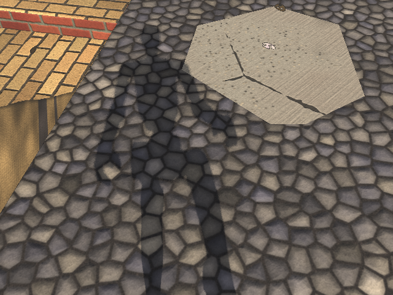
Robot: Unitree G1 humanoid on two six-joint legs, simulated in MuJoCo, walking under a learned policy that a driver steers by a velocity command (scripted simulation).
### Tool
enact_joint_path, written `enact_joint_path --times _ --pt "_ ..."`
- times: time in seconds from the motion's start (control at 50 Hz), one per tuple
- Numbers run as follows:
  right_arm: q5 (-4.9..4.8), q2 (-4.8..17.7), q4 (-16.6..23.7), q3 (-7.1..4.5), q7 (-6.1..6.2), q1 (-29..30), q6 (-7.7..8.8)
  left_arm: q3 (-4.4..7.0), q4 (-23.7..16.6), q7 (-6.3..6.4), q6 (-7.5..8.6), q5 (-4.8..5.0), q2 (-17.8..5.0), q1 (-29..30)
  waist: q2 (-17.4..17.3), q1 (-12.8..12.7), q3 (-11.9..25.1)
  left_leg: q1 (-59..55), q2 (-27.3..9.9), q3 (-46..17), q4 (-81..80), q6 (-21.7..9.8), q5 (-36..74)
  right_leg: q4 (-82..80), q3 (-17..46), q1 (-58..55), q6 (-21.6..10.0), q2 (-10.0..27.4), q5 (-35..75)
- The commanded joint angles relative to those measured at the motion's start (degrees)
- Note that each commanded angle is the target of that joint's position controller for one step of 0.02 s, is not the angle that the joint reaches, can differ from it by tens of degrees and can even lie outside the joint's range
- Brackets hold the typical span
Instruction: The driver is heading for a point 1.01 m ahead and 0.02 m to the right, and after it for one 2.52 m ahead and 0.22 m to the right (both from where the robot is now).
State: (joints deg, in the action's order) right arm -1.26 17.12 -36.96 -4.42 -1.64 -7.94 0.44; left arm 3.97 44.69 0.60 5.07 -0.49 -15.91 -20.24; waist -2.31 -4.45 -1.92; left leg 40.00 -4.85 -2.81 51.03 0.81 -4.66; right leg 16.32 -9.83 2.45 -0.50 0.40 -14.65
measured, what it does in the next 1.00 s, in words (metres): walks ahead: left foot, then right foot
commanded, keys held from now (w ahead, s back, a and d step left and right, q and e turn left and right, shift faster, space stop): w+q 0.12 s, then w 0.54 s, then no key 0.34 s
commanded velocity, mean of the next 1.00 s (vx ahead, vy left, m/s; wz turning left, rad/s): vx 0.42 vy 0.00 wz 0.21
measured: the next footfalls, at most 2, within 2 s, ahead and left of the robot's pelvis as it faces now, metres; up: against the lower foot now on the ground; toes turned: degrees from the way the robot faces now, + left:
left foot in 0.18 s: +0.26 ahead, +0.14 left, +0.00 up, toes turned +9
right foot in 0.70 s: +0.62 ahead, -0.01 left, +0.00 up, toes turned +9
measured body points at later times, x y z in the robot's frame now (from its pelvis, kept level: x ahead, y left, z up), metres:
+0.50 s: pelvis +0.28 +0.07 +0.00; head +0.30 +0.09 +0.45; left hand +0.41 +0.36 -0.10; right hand +0.38 -0.19 -0.11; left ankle +0.22 +0.14 -0.74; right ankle +0.48 -0.08 -0.67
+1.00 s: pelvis +0.52 +0.06 +0.00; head +0.56 +0.06 +0.45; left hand +0.58 +0.33 -0.12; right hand +0.70 -0.18 -0.12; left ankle +0.55 +0.23 -0.71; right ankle +0.58 -0.02 -0.74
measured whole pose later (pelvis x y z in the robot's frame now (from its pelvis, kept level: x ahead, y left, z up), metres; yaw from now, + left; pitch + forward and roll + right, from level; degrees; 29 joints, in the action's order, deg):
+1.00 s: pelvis +0.52 +0.06 +0.00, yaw +10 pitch +1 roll -1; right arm 0.1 16.0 -44.3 -2.3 1.8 -9.6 -0.2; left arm 1.5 48.1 -1.7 3.7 -1.2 -13.7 -10.2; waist -2.0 -1.3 -3.4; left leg 27.8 -4.0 -4.0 43.6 3.3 -15.7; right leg 21.3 -3.1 15.4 -3.5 -3.0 -6.9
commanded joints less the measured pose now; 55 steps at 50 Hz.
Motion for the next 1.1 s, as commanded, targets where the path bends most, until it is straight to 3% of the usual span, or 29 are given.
enact_joint_path --times 0.02,0.08,0.12,0.14,0.16,0.18,0.2,0.22,0.24,0.26,0.28,0.32,0.36,0.48,0.6,0.66,0.7,0.72,0.74,0.76,0.78,0.8,0.82,0.88,0.94,0.98,1.04,1.08,1.1 --pt "-0.08 0.82 4.98 0.34 -1.19 6.4 1.14 2.64 -3.04 0.43 0.4 0.6 -10.14 2.71 5.77 -0.07 -2.24 -0.3 -0.27 2.33 -7.88 -0.92 4.8 -7.02 4.37 -0.61 -7.94 14.94 16.05" --pt "-0.28 1.58 6.43 0.11 -2.0 9.0 1.16 3.23 -1.7 0.26 -0.42 1.61 -11.56 1.7 6.05 -0.04 -3.38 -2.0 0.76 4.65 -12.59 -3.21 0.91 -4.95 1.8 -4.63 -6.92 16.3 21.97" --pt "0.03 3.45 6.62 -0.88 -2.1 6.81 0.89 3.81 -1.5 0.4 -1.04 2.29 -13.34 2.38 7.59 2.39 -0.86 -7.96 4.0 7.68 -13.95 -5.7 -4.88 1.79 -0.43 -6.79 -5.89 16.36 41.01" --pt "0.2 4.86 5.82 -1.77 -1.9 2.47 0.7 3.97 -1.27 0.47 -1.4 2.73 -14.01 2.34 8.07 5.21 2.11 -14.72 6.38 8.93 -14.93 -7.27 -7.01 8.66 -1.31 -6.44 -5.44 15.98 50.04" --pt "0.08 7.22 3.42 -3.34 -1.38 -6.68 0.53 3.6 -1.19 0.54 -1.63 3.0 -13.42 2.85 6.88 10.54 6.83 -27.97 8.89 9.41 -18.98 -9.42 -3.09 19.65 -2.99 -2.37 -4.07 14.24 51.8" --pt "-0.07 10.89 0.79 -4.99 -0.26 -16.56 0.11 2.43 -1.72 0.7 -1.32 1.76 -10.82 2.05 2.58 14.76 11.91 -45.98 4.89 1.24 -19.39 -11.93 -1.18 35.68 -2.95 11.23 -1.82 12.09 35.85" --pt "-0.23 17.72 0.94 -5.34 0.33 -14.67 0.84 -0.53 -4.67 -0.15 -0.14 -0.61 -2.16 -4.32 -13.62 6.6 17.07 -63.12 -11.52 -31.21 -23.62 -22.13 -8.75 56.92 1.54 35.83 1.75 1.45 -18.36" --pt "-0.04 13.01 2.06 -3.89 0.09 -17.17 1.62 -0.02 -4.33 -0.82 1.75 1.67 -6.82 0.22 -7.14 11.24 24.9 -64.0 -15.77 -44.09 -33.06 -24.43 -18.08 63.32 13.98 40.66 1.43 0.28 -19.78" --pt "0.39 10.28 0.88 -3.01 -0.25 -14.97 2.42 0.88 -6.06 -1.03 2.42 3.87 -9.89 6.58 -4.06 11.94 15.58 -57.99 -14.08 -35.24 -34.36 -21.28 -15.13 63.25 13.87 45.15 0.52 2.6 -14.42" --pt "0.16 8.79 0.77 -2.41 -0.27 -11.24 2.84 0.54 -6.38 -0.66 2.78 3.21 -9.25 8.18 -1.11 9.62 10.21 -49.42 -11.8 -27.89 -34.38 -19.11 -10.42 58.84 13.38 43.94 -0.18 5.29 -9.12" --pt "0.43 6.55 1.02 -1.61 -0.18 -7.23 3.01 0.7 -5.59 -0.25 2.66 1.57 -9.19 8.38 0.12 7.33 6.8 -41.56 -9.64 -22.04 -34.7 -17.51 -3.71 54.68 13.23 40.48 0.07 7.23 -5.66" --pt "1.46 4.57 1.43 -0.82 0.0 -4.32 3.54 0.97 -4.44 -0.47 1.39 1.01 -8.84 5.14 -1.32 4.01 5.64 -33.52 -7.11 -16.51 -37.52 -16.85 4.13 50.81 13.8 33.75 0.58 8.81 -1.83" --pt "1.12 5.35 0.09 -0.91 0.27 -4.92 4.3 0.59 -3.92 -0.48 0.21 0.63 -6.98 4.56 -0.24 3.25 4.59 -30.54 -6.6 -12.39 -39.67 -17.35 9.63 47.16 12.87 33.03 1.91 8.8 0.41" --pt "0.81 6.8 -3.5 -0.87 1.6 -9.31 4.2 -0.65 -6.42 -1.15 0.25 0.56 -3.81 15.03 -0.27 6.81 0.55 -30.91 -2.79 -3.4 -41.57 -13.54 11.3 25.7 11.08 34.63 3.04 6.6 20.43" --pt "0.29 8.05 -7.41 -1.1 1.84 -15.35 3.19 -0.99 -9.38 -3.2 1.12 1.22 -3.84 23.78 -0.77 9.91 -2.64 -40.81 -7.3 -5.51 -38.49 -12.87 8.7 14.09 10.69 36.98 0.26 3.84 20.07" --pt "0.23 9.1 -8.27 -1.47 2.29 -15.11 2.4 -0.48 -9.27 -3.82 1.32 1.03 -5.26 21.17 -2.4 7.46 -0.75 -45.37 -8.74 -5.99 -33.27 -11.13 20.39 12.05 9.66 32.57 -2.37 1.91 12.61" --pt "0.68 9.01 -7.81 -1.1 2.64 -12.63 1.82 1.29 -6.09 -3.19 1.58 -0.09 -8.76 9.21 -2.46 0.54 7.4 -43.15 -4.01 -2.65 -17.46 -7.86 38.73 9.85 7.03 14.38 -5.46 -0.9 17.62" --pt "1.84 6.49 -6.21 -0.01 2.9 -12.86 1.96 1.86 -4.62 -2.75 1.73 -1.36 -12.31 0.49 2.28 -2.07 16.7 -31.93 -0.42 -1.25 -1.72 -5.28 24.59 14.42 16.07 -4.4 -9.1 8.48 35.92" --pt "1.64 -0.08 -7.16 1.9 2.21 -23.39 2.81 2.45 -3.32 -2.97 1.4 -1.43 -15.06 -1.95 18.63 1.88 26.14 -9.65 10.56 -0.44 21.45 -0.44 -24.73 13.2 40.65 -26.06 -20.69 24.03 43.05" --pt "1.01 6.24 -9.12 0.65 2.06 -21.3 3.21 1.3 -3.55 -3.07 0.9 0.0 -9.74 -3.83 12.05 -1.64 29.13 -6.78 10.43 -9.05 27.26 -0.24 -32.43 10.07 44.4 -25.75 -19.66 22.86 40.7" --pt "-0.43 8.19 -7.05 -0.07 2.02 -15.21 3.24 0.59 -4.07 -2.83 0.62 0.41 -8.26 1.3 9.63 -0.99 19.51 -3.01 7.43 -8.13 27.41 -0.18 -29.86 9.18 34.5 -18.37 -17.19 20.97 41.97" --pt "-0.09 7.52 -5.97 0.28 2.32 -11.31 3.05 0.14 -4.36 -2.6 0.39 0.32 -7.07 5.76 5.15 0.8 13.77 -3.34 4.34 -5.05 23.77 0.25 -26.25 7.85 28.74 -10.21 -15.42 18.28 44.6" --pt "0.73 7.05 -5.64 0.1 2.56 -9.27 2.59 -0.35 -4.25 -2.48 0.24 0.31 -5.59 8.58 3.57 2.42 9.15 -4.5 2.57 -3.37 19.73 0.79 -23.93 5.88 25.2 -2.74 -14.79 16.37 45.76" --pt "0.9 2.72 -7.0 0.76 3.14 -13.54 0.25 -1.13 -3.21 -2.67 0.55 -0.9 -3.77 12.99 7.2 7.25 7.94 -16.51 0.51 -1.96 7.88 2.22 -19.38 1.45 18.01 10.28 -14.0 12.59 47.37" --pt "1.58 1.52 -6.93 1.41 3.76 -12.11 -0.54 -0.54 -1.79 -2.19 0.09 -0.87 -6.05 14.97 8.82 7.42 9.54 -22.61 0.71 -0.38 -4.56 2.94 -12.58 0.53 13.84 13.38 -13.53 11.36 47.05" --pt "1.49 2.79 -7.08 1.06 3.74 -10.09 -1.03 -0.38 -0.45 -1.84 -0.71 -0.55 -6.84 14.07 8.51 6.34 10.27 -24.83 1.0 -0.02 -9.07 2.78 -6.77 -0.18 13.62 13.02 -12.83 11.34 38.05" --pt "1.65 3.54 -6.78 0.57 3.65 -6.71 -1.66 -0.85 1.02 -1.71 -1.83 -0.35 -6.34 14.44 7.82 5.74 7.24 -27.67 1.18 0.24 -15.79 1.46 -4.13 -0.8 15.02 15.52 -11.31 11.01 17.02" --pt "2.52 3.5 -6.74 0.43 3.68 -5.59 -1.51 -1.69 2.0 -1.74 -2.26 0.12 -4.39 14.05 6.71 6.25 4.86 -31.66 1.47 0.44 -24.17 -0.15 -0.21 0.74 15.26 17.34 -7.85 8.35 3.2" --pt "2.88 4.98 -6.05 0.23 3.9 -4.76 -1.3 -2.25 2.84 -1.75 -2.3 -0.35 -2.96 12.0 4.29 5.53 4.0 -33.45 -1.48 -2.9 -27.16 -1.27 5.33 2.61 14.77 18.28 -5.01 6.24 -2.35"
Velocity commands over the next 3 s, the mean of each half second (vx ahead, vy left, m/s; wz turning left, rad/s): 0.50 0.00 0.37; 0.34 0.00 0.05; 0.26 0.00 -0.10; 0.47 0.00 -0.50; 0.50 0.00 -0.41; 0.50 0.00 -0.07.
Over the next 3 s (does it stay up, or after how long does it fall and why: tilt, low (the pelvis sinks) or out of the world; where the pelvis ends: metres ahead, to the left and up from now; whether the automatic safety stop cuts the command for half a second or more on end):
stays up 1.41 -0.03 0.00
